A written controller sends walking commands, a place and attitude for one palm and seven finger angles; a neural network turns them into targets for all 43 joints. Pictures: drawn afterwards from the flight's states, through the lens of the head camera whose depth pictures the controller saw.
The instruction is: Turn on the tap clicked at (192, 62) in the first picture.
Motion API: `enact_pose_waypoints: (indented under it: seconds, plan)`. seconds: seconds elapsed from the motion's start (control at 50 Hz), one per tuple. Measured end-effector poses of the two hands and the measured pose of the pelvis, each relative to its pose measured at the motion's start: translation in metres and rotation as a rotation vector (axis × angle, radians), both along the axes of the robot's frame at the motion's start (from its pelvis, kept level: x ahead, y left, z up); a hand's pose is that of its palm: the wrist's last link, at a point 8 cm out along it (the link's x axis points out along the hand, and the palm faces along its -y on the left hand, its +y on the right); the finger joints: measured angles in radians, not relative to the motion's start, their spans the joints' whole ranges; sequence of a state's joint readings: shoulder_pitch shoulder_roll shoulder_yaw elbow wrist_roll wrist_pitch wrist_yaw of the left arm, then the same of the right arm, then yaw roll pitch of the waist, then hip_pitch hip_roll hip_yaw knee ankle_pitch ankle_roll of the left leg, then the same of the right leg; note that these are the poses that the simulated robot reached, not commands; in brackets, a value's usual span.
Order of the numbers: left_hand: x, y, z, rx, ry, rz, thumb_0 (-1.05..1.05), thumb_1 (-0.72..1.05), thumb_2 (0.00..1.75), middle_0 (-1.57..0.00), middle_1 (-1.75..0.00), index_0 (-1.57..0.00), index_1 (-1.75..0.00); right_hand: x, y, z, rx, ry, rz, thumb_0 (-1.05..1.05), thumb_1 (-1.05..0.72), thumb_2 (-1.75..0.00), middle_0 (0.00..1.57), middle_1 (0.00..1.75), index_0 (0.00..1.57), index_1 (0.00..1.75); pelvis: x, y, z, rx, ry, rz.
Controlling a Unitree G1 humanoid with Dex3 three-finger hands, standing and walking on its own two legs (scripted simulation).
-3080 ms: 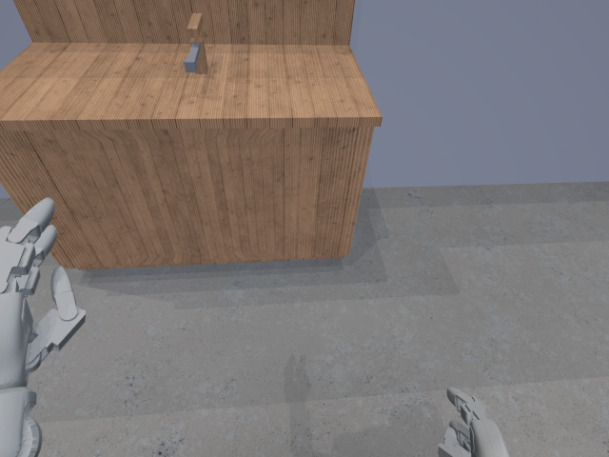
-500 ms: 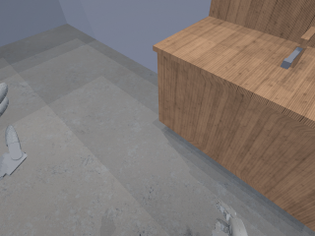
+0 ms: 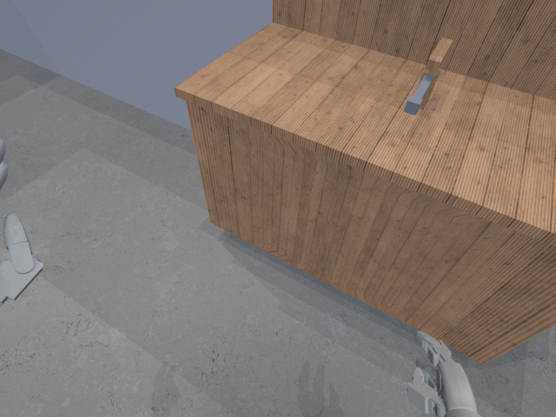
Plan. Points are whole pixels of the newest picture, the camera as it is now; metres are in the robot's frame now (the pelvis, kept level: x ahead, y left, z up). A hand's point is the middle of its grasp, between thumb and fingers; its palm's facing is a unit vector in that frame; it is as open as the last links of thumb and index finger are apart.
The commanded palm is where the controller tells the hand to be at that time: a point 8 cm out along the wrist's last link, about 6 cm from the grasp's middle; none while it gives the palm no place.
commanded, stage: turn to face it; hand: left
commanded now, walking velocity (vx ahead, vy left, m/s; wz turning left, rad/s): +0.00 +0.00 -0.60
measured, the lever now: (413, 105) +0.75 -0.25 +0.05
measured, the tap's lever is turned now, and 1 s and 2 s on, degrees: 0 0 0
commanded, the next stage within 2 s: take the last steps up to it in 1.28 s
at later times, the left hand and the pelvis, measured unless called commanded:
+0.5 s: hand (206, 278) +0.22 +0.09 +0.19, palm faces +0.18 -0.82 -0.54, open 7.4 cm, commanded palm +0.18 +0.14 +0.18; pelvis -0.05 -0.08 +0.00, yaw -16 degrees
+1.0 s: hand (328, 359) +0.16 -0.02 +0.17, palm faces -0.08 -0.87 -0.49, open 7.4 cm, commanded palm +0.14 +0.03 +0.18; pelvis -0.15 -0.11 -0.01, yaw -34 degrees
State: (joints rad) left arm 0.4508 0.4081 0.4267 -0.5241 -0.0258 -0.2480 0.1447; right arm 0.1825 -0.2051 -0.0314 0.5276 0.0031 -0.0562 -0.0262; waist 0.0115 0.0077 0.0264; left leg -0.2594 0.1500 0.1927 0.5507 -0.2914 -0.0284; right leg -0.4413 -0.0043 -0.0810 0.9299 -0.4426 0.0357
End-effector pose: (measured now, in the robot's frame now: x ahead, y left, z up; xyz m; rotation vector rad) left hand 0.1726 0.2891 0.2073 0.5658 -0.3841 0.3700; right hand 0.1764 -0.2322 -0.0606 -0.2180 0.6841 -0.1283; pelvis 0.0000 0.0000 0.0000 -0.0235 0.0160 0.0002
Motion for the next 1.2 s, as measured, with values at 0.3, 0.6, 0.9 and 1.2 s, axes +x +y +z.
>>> enact_pose_waypoints:
  seconds: [0.3, 0.6, 0.9, 1.2]
  plan:
    - [0.036, -0.133, -0.008, 0.084, 0.152, -0.222, 0.02, 0.89, 0.9, -0.22, -0.31, -0.22, -0.3, -0.091, -0.07, -0.065, 0.142, 0.186, -0.168, 0.02, -0.91, -0.9, 0.2, 0.3, 0.21, 0.3, -0.025, -0.064, -0.012, 0.06, -0.024, -0.173]
    - [0.001, -0.165, -0.011, -0.059, 0.129, -0.262, 0.02, 0.89, 0.9, -0.22, -0.31, -0.22, -0.3, -0.167, -0.149, -0.025, 0.037, 0.114, -0.358, 0.02, -0.91, -0.9, 0.19, 0.3, 0.2, 0.3, -0.067, -0.086, 0.003, 0.094, -0.017, -0.327]
    - [-0.016, -0.216, -0.013, -0.008, 0.082, -0.495, 0.02, 0.89, 0.9, -0.21, -0.31, -0.21, -0.3, -0.265, -0.129, -0.021, 0.105, 0.071, -0.467, 0.01, -0.91, -0.9, 0.2, 0.3, 0.2, 0.3, -0.137, -0.092, -0.003, 0.048, -0.029, -0.493]
    - [-0.045, -0.359, -0.017, 0.063, 0.089, -0.77, 0.02, 0.89, 0.9, -0.22, -0.31, -0.22, -0.3, -0.412, -0.192, -0.051, 0.103, 0.199, -0.711, 0.02, -0.91, -0.9, 0.2, 0.3, 0.2, 0.3, -0.197, -0.142, -0.01, 0.032, -0.013, -0.669]
